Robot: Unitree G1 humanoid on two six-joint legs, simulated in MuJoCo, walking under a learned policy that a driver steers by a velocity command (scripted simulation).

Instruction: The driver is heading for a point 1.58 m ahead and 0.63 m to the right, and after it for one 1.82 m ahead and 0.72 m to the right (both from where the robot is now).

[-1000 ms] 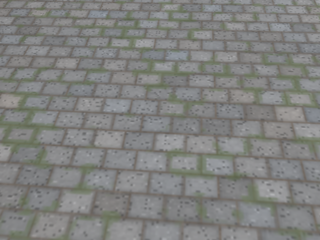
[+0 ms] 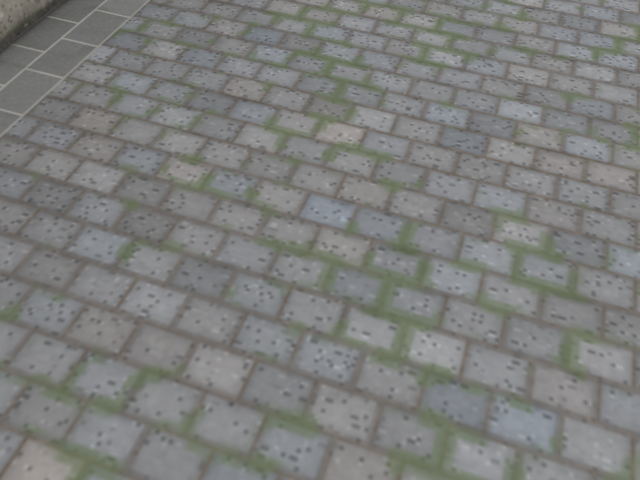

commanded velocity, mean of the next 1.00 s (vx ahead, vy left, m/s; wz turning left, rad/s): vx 0.53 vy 0.00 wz -0.71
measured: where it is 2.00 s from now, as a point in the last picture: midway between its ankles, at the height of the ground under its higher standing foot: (446, 227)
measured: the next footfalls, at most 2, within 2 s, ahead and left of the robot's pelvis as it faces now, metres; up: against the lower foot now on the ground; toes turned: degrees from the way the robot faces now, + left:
right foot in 0.18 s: +0.36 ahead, -0.06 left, +0.00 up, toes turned -11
left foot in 0.74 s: +0.52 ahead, +0.06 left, +0.00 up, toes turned -48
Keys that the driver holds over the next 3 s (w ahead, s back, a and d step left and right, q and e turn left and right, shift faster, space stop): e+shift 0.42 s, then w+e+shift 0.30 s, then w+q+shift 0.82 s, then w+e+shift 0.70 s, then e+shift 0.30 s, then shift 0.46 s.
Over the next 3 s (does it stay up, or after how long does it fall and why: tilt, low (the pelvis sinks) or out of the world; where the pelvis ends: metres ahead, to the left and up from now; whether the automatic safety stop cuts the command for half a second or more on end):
stays up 1.72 -0.64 0.00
